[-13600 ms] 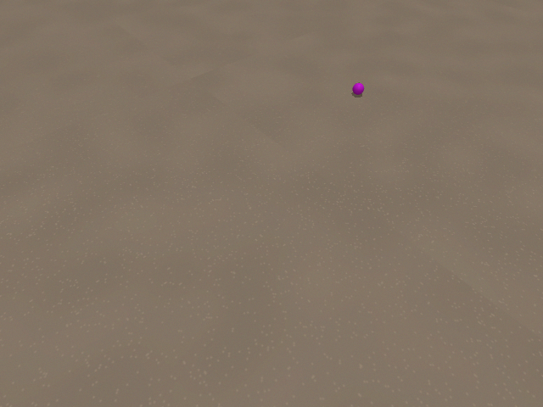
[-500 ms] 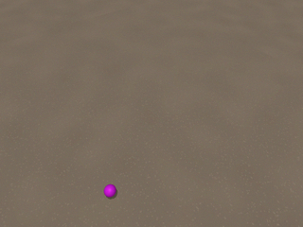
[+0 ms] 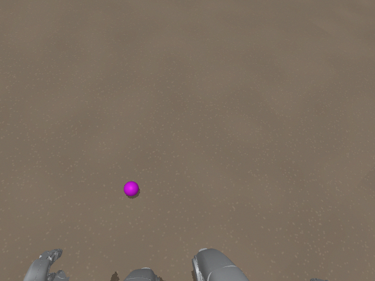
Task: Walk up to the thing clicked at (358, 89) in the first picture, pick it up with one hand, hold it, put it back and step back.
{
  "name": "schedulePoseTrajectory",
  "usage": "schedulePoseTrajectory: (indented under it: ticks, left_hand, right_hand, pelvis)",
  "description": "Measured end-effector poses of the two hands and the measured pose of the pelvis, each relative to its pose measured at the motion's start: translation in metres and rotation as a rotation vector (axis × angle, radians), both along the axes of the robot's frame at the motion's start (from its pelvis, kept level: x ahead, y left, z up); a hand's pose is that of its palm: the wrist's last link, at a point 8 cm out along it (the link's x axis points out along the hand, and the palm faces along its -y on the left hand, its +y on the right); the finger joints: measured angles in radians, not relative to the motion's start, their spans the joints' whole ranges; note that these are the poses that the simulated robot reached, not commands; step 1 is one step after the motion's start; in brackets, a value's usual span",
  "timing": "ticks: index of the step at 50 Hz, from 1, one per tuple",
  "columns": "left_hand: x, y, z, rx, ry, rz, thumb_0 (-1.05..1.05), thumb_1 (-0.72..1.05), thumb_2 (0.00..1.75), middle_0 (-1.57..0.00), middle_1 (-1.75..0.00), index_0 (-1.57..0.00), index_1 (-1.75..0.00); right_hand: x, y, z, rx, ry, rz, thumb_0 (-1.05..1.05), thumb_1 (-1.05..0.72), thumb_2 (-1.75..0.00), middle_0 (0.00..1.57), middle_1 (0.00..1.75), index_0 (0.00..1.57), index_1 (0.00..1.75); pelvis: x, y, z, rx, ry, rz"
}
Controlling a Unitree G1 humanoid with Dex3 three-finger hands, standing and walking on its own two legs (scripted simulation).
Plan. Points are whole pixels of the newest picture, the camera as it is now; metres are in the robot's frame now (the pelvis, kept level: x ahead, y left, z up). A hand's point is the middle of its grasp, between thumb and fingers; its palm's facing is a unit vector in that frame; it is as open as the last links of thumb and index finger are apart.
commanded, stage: walk up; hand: left
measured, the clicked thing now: (131, 188) +0.54 +0.22 -0.73
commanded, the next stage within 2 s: none
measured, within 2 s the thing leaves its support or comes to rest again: neither
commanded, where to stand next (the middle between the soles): +0.16 -0.03 m, yaw +1 degrees
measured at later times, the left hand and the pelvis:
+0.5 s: hand out of the picture -0.01 +0.23 -0.14, palm faces -0.02 -0.91 -0.40, open 7.4 cm; pelvis -0.13 -0.03 +0.00, yaw +0 degrees
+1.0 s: hand out of the picture -0.22 +0.20 -0.15, palm faces -0.01 -0.92 -0.38, open 7.4 cm; pelvis -0.24 -0.07 +0.00, yaw -2 degrees
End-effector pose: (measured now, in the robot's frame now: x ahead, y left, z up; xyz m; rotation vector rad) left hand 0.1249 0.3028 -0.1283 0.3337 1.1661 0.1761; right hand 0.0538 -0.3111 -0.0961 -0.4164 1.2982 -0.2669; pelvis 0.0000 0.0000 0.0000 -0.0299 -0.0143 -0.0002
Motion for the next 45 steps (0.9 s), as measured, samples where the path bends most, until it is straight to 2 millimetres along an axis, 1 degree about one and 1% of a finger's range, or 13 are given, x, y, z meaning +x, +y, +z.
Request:
schedulePoseTrajectory:
  ticks: [6,9,12,14,17,20,23,26,29,32,36,41,45]
  left_hand:
    - [-0.037,-0.002,0.002,0.024,0.042,-0.028,0.0,0.9,0.9,-0.2,-0.3,-0.2,-0.3]
    - [-0.053,-0.007,0.002,0.041,0.043,-0.04,0.0,0.9,0.9,-0.2,-0.3,-0.2,-0.3]
    - [-0.072,-0.016,0.005,0.057,0.028,-0.04,0.0,0.9,0.9,-0.2,-0.3,-0.2,-0.3]
    - [-0.088,-0.025,0.012,0.054,0.019,-0.036,0.0,0.9,0.9,-0.2,-0.3,-0.2,-0.3]
    - [-0.111,-0.033,0.023,0.05,0.002,-0.028,0.0,0.9,0.9,-0.2,-0.3,-0.2,-0.3]
    - [-0.128,-0.036,0.032,0.054,-0.011,-0.012,0.0,0.9,0.9,-0.2,-0.3,-0.2,-0.3]
    - [-0.137,-0.035,0.034,0.06,-0.041,-0.011,0.0,0.9,0.9,-0.2,-0.3,-0.21,-0.3]
    - [-0.146,-0.031,0.03,0.057,-0.088,-0.01,0.0,0.9,0.9,-0.2,-0.3,-0.21,-0.3]
    - [-0.16,-0.025,0.016,0.033,-0.133,0.006,0.0,0.9,0.9,-0.2,-0.3,-0.2,-0.3]
    - [-0.186,-0.025,0.007,0.004,-0.111,0.035,0.0,0.9,0.9,-0.2,-0.3,-0.2,-0.3]
    - [-0.229,-0.03,0.006,-0.03,-0.041,0.067,0.0,0.9,0.9,-0.2,-0.3,-0.2,-0.3]
    - [-0.285,-0.034,0.004,-0.028,0.045,0.071,0.0,0.9,0.9,-0.2,-0.3,-0.2,-0.3]
    - [-0.319,-0.041,0.004,0.005,0.102,0.047,0.0,0.9,0.9,-0.2,-0.3,-0.2,-0.3]
  right_hand:
    - [-0.012,-0.002,-0.004,0.011,-0.084,-0.002,0.01,-0.9,-0.9,0.21,0.3,0.21,0.3]
    - [-0.02,-0.011,-0.011,0.022,-0.119,0.007,0.01,-0.9,-0.9,0.21,0.3,0.21,0.3]
    - [-0.03,-0.025,-0.02,0.036,-0.148,0.007,0.01,-0.9,-0.9,0.21,0.3,0.21,0.3]
    - [-0.037,-0.033,-0.024,0.044,-0.16,-0.002,0.01,-0.9,-0.9,0.21,0.3,0.21,0.3]
    - [-0.05,-0.038,-0.019,0.052,-0.165,-0.006,0.01,-0.9,-0.9,0.21,0.3,0.21,0.3]
    - [-0.066,-0.041,-0.014,0.053,-0.164,0.007,0.01,-0.9,-0.9,0.21,0.3,0.21,0.3]
    - [-0.086,-0.042,-0.013,0.037,-0.145,0.03,0.01,-0.9,-0.9,0.2,0.3,0.21,0.3]
    - [-0.109,-0.039,-0.014,0.018,-0.109,0.06,0.01,-0.9,-0.9,0.2,0.3,0.21,0.3]
    - [-0.132,-0.032,-0.017,0.0,-0.08,0.092,0.01,-0.9,-0.9,0.2,0.3,0.21,0.3]
    - [-0.156,-0.022,-0.01,0.011,-0.071,0.102,0.01,-0.9,-0.9,0.2,0.3,0.21,0.3]
    - [-0.175,-0.021,0.006,0.006,-0.09,0.106,0.01,-0.9,-0.9,0.21,0.3,0.21,0.3]
    - [-0.18,-0.033,0.017,0.005,-0.172,0.102,0.01,-0.9,-0.9,0.21,0.3,0.21,0.3]
    - [-0.183,-0.052,0.012,0.023,-0.242,0.095,0.01,-0.9,-0.9,0.21,0.3,0.21,0.3]
  pelvis:
    - [-0.028,-0.005,-0.002,0.009,-0.004,-0.037]
    - [-0.046,-0.013,-0.007,0.02,-0.013,-0.056]
    - [-0.064,-0.023,-0.014,0.016,-0.027,-0.068]
    - [-0.075,-0.028,-0.013,-0.005,-0.037,-0.046]
    - [-0.089,-0.033,-0.007,0.044,-0.035,-0.056]
    - [-0.103,-0.033,0.0,0.061,-0.021,-0.046]
    - [-0.121,-0.033,-0.001,0.056,-0.007,-0.026]
    - [-0.142,-0.031,-0.005,0.039,-0.002,0.01]
    - [-0.164,-0.028,-0.014,0.04,-0.017,0.044]
    - [-0.182,-0.028,-0.012,0.065,-0.042,0.025]
    - [-0.198,-0.032,0.0,0.015,-0.038,0.033]
    - [-0.218,-0.042,0.003,0.016,-0.028,-0.004]
    - [-0.232,-0.055,-0.004,0.03,-0.034,-0.047]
